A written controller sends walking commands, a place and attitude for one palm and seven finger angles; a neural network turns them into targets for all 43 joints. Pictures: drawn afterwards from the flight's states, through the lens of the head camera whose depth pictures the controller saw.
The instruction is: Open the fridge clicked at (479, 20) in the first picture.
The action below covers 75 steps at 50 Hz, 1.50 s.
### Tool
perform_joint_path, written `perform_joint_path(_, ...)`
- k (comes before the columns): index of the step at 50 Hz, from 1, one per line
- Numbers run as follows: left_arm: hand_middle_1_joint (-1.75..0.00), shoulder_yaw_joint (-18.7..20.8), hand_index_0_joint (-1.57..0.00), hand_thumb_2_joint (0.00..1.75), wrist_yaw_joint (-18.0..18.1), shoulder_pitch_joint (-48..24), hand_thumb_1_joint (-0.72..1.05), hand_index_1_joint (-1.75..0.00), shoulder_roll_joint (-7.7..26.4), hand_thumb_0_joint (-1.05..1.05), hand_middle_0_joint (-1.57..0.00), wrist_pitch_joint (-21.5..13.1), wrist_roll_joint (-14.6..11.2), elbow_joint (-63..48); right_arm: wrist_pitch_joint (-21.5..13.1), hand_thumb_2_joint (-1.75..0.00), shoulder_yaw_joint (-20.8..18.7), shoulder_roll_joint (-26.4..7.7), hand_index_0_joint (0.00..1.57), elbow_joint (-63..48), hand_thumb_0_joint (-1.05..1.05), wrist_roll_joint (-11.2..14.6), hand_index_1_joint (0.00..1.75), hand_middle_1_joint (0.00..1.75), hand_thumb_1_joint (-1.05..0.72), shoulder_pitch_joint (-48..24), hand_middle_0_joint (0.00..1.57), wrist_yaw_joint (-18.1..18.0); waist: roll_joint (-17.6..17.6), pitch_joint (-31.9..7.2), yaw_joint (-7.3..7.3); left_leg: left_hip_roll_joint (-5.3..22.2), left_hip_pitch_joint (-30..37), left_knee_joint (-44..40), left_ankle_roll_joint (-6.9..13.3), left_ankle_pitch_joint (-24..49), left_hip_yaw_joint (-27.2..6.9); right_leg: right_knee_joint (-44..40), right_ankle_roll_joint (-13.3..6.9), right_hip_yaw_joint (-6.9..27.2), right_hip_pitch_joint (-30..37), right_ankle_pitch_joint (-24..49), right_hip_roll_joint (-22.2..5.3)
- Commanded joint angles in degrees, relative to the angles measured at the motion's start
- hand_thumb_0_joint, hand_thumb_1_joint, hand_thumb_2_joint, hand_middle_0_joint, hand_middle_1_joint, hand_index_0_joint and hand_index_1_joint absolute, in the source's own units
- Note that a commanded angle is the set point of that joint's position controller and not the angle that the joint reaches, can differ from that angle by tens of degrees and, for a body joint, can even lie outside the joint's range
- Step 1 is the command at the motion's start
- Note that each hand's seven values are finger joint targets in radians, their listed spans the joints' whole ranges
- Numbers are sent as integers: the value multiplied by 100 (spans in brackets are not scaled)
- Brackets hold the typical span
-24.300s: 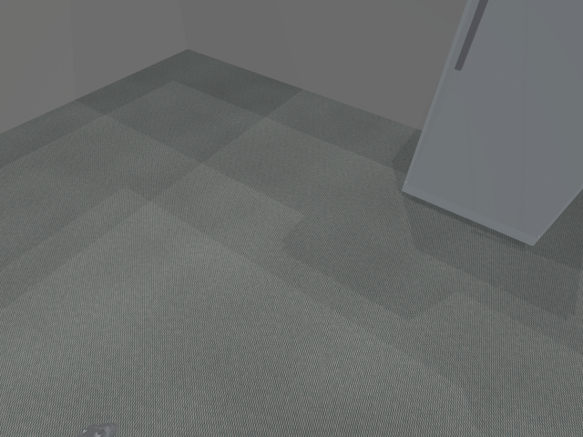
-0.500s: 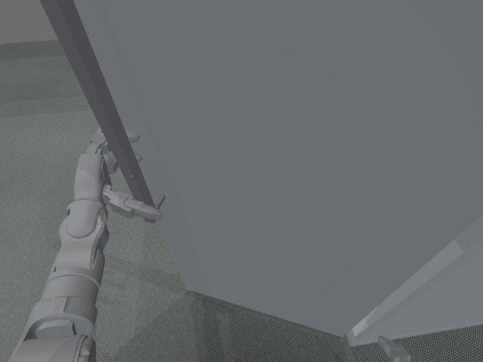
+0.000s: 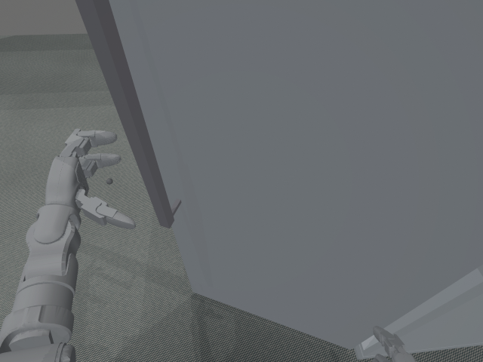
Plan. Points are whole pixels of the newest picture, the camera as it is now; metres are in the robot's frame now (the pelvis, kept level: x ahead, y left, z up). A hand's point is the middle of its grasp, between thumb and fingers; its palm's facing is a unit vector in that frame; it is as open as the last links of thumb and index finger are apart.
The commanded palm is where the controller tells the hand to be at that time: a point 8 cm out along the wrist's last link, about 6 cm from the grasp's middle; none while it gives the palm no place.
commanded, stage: slip the hand off the handle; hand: left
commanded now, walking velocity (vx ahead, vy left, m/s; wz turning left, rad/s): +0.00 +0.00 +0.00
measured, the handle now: (147, 130) +0.41 +0.17 +0.18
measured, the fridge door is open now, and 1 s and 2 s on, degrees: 65 65 65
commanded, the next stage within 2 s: draw the hand back to the body in 1.02 s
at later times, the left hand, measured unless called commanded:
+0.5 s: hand (83, 209) +0.31 +0.27 +0.10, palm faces +0.15 -0.97 -0.18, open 14.7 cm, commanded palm +0.27 +0.31 +0.11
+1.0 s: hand (53, 252) +0.24 +0.28 +0.10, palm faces +0.18 -0.96 -0.21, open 14.7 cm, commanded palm +0.21 +0.32 +0.11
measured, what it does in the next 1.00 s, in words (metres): stands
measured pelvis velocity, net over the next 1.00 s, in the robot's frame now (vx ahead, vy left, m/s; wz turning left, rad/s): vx -0.01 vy -0.01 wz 0.03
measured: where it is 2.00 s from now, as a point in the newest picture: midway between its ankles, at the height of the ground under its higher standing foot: outside the picture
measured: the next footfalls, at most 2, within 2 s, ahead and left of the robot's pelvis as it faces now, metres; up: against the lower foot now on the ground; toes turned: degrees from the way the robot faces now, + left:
none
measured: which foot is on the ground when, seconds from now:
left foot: down 0.00-1.00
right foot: down 0.00-1.00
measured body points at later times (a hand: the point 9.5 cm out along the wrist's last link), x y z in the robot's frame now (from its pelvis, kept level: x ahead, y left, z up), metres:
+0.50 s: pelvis +0.00 +0.01 +0.00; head +0.02 +0.01 +0.45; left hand +0.30 +0.32 +0.11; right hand +0.14 -0.24 -0.09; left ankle +0.01 +0.11 -0.72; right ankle +0.01 -0.13 -0.72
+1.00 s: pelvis -0.01 -0.01 +0.00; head +0.00 -0.01 +0.45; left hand +0.22 +0.33 +0.12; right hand +0.18 -0.24 -0.07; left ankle +0.01 +0.11 -0.72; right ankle +0.01 -0.13 -0.72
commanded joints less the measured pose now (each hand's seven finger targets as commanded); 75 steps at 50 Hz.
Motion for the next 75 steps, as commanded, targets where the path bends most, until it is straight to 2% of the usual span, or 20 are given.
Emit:
perform_joint_path(1, -115, 502, -25, 20, -112, -1874, -55, -115, 1424, 0, -25, -445, -139, -1465, -234, -90, -346, -872, 20, -675, 0, -15, 30, 30, -90, 22, 20, -45, 274, -1730, -24, -54, 1055, -414, 3, 2026, -317, -286, -227, 9, 521, 1615, 225)
perform_joint_path(5, -115, 811, -25, 20, -275, -1898, -55, -115, 1788, 0, -25, -387, -176, -1268, -167, -90, -341, -918, 20, -660, 0, -10, 30, 30, -90, 26, 20, -87, 274, -1514, -11, -67, 786, -417, 20, 1719, -292, -313, -226, 38, 473, 1436, 223)
perform_joint_path(10, -115, 781, -25, 20, -487, -2021, -55, -115, 1811, 0, -25, -392, -223, -1328, -158, -90, -342, -916, 20, -666, 0, -15, 30, 30, -90, 85, 20, -126, 463, -1610, -84, -31, 957, -359, -5, 1846, -372, -273, -246, -5, 270, 1325, 255)
perform_joint_path(15, -115, 603, -25, 20, -578, -560, -55, -115, 1340, 0, -25, -338, -408, -1875, -252, -90, -384, -878, 20, -875, 0, -10, 30, 30, -90, 38, 20, -28, 429, -1763, 158, 26, 1116, -352, -72, 2435, -442, -206, -243, -89, 392, 1451, 266)
perform_joint_path(20, -115, 1012, -25, 20, -330, -345, -55, -115, 1703, 0, -25, -153, -451, -2425, -298, -90, -335, -885, 20, -955, 0, 5, 30, 30, -90, -223, 20, -57, 192, -1200, 186, -11, 652, -539, -19, 1370, -419, -314, -231, -101, 362, 933, 255)
perform_joint_path(26, -115, 856, -25, 20, -284, 131, -55, -115, 1464, 0, -25, -297, -457, -3351, -489, -90, -278, -764, 20, -1006, 0, -32, 30, 30, -90, -378, 20, -99, 659, -1530, 182, -25, 974, -480, -29, 1543, -417, -261, -231, -80, 458, 998, 251)
perform_joint_path(28, -115, 824, -25, 20, -360, 399, -55, -115, 1390, 0, -25, -220, -528, -3146, -544, -90, -245, -765, 20, -960, 0, 2, 30, 30, -90, -431, 20, -121, 509, -1093, 147, -23, 790, -525, -27, 1172, -433, -332, -221, -101, 311, 772, 263)
perform_joint_path(33, -115, 586, -25, 20, -550, 308, -55, -115, 1220, 0, -25, 15, -627, -3192, -684, -90, -200, -775, 20, -975, 0, 59, 30, 30, -90, -539, 20, -208, 341, -764, 75, -76, 598, -600, 20, 458, -446, -476, -193, -68, 193, 307, 223)
perform_joint_path(36, -115, 720, -25, 20, -559, 649, -55, -115, 1314, 0, -25, 38, -633, -3446, -761, -90, -199, -762, 20, -1007, 0, 38, 30, 30, -90, -550, 20, -214, 408, -1004, 160, -95, 694, -549, 35, 594, -426, -468, -195, -45, 340, 401, 207)
perform_joint_path(38, -115, 855, -25, 20, -565, 847, -55, -115, 1408, 0, -25, 39, -670, -3421, -791, -90, -186, -762, 20, -1009, 0, 44, 30, 30, -90, -551, 20, -223, 185, -874, 178, -97, 591, -543, 39, 577, -425, -492, -180, -59, 360, 373, 222)
perform_joint_path(45, -115, 1179, -25, 20, -683, 1458, -55, -115, 1604, 0, -25, 47, -783, -3699, -920, -90, -174, -766, 20, -1035, 0, 10, 30, 30, -90, -582, 20, -240, 228, -929, 283, -121, 472, -435, 67, 737, -359, -505, -168, 8, 587, 512, 189)
perform_joint_path(48, -115, 1277, -25, 20, -796, 1383, -55, -115, 1691, 0, -25, 64, -864, -3720, -972, -90, -175, -766, 20, -1006, 0, 37, 30, 30, -90, -570, 20, -261, 362, -848, 220, -132, 445, -379, 60, 741, -331, -511, -149, 27, 485, 513, 190)
perform_joint_path(51, -115, 1133, -25, 20, -906, 1139, -55, -115, 1575, 0, -25, 35, -932, -3709, -1046, -90, -177, -787, 20, -966, 0, 43, 30, 30, -90, -571, 20, -298, 310, -782, 142, -136, 411, -323, 74, 665, -348, -540, -139, 68, 410, 401, 167)
perform_joint_path(57, -115, 1007, -25, 20, -935, 1430, -55, -115, 1486, 0, -25, 90, -909, -3775, -1179, -90, -208, -816, 20, -953, 0, 47, 30, 30, -90, -490, 20, -303, 372, -883, 211, -132, 436, -300, 64, 776, -407, -411, -149, -3, 381, 531, 176)
perform_joint_path(58, -115, 968, -25, 20, -1483, 1217, -55, -115, 1250, 0, -25, 400, -1593, -3234, -1250, -90, -109, -932, 20, -940, 0, 163, 30, 30, -90, -581, 20, -381, 338, -1097, -18, -106, 671, -374, 76, 591, -422, -545, -164, 66, 666, 492, 107)
perform_joint_path(61, -115, 1594, -25, 20, -2102, 966, -55, -115, 2121, 0, -25, 751, -1755, -3592, -1383, -90, -82, -931, 20, -1016, 0, 166, 30, 30, -90, -667, 20, -475, 383, -1259, 201, -115, 726, -387, 155, 933, -497, -630, -156, 174, 978, 782, 72)
perform_joint_path(65, -115, 1701, -25, 20, -1896, 1644, -55, -115, 1948, 0, -25, 861, -1679, -3810, -1472, -90, -74, -811, 20, -1152, 0, 114, 30, 30, -90, -622, 20, -334, 382, -920, 374, -90, 811, -533, 127, 1219, -518, -601, -192, -5, 946, 964, 143)
perform_joint_path(69, -115, 1487, -25, 20, -1761, 2214, -55, -115, 1499, 0, -25, 1087, -1755, -4042, -1574, -90, -66, -784, 20, -1238, 0, 145, 30, 30, -90, -640, 20, -216, 481, -693, 368, -67, 864, -613, 82, 1086, -503, -601, -164, -104, 763, 929, 156)
perform_joint_path(72, -115, 1439, -25, 20, -1713, 2378, -55, -115, 1462, 0, -25, 1303, -1710, -4270, -1622, -90, -73, -818, 20, -1255, 0, 158, 30, 30, -90, -649, 20, -195, 211, -540, 344, -36, 803, -631, 91, 1041, -522, -637, -141, -132, 726, 883, 158)
perform_joint_path(75, -115, 1419, -25, 20, -1631, 2276, -55, -115, 1514, 0, -25, 1336, -1658, -4904, -1683, -90, -69, -823, 20, -1254, 0, 138, 30, 30, -90, -707, 20, -223, 473, -669, 329, -24, 1024, -630, 99, 1105, -537, -632, -161, -126, 768, 883, 166)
